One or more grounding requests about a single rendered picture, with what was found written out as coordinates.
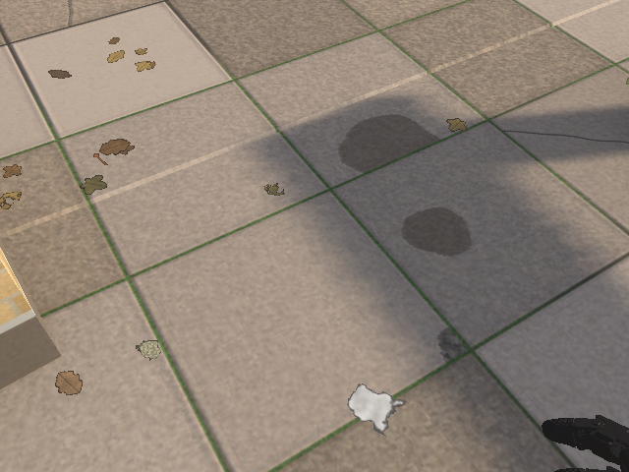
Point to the robot right hand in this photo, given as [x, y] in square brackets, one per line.
[604, 437]

